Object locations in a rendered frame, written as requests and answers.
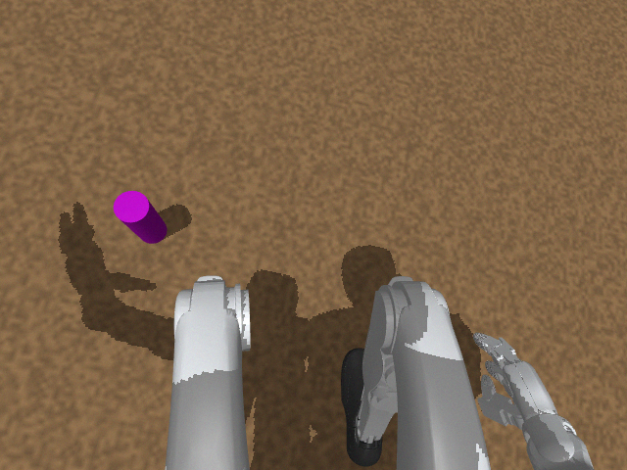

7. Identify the right robot hand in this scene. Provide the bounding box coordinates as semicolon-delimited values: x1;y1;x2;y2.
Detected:
473;333;558;430

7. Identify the can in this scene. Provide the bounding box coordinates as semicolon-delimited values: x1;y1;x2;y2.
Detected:
114;191;167;244

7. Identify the right robot foot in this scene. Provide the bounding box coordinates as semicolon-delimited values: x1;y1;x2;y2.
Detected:
341;349;382;467

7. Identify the right robot arm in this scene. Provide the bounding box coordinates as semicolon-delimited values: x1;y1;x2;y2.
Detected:
522;414;595;470

